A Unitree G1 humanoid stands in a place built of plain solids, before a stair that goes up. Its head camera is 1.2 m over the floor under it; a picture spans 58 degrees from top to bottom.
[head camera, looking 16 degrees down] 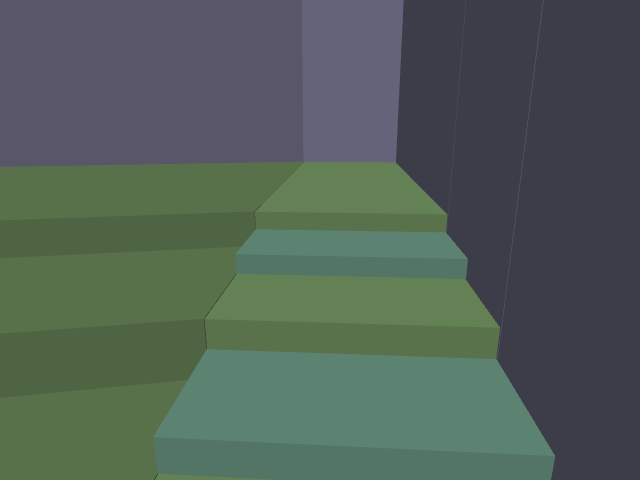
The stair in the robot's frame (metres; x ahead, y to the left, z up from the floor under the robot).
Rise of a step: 0.12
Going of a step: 0.49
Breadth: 1.12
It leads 4 degrees to the right of straight ahead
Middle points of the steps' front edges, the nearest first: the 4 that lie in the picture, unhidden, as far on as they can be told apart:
1.00 -0.08 0.31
1.49 -0.11 0.44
1.98 -0.14 0.55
2.47 -0.17 0.66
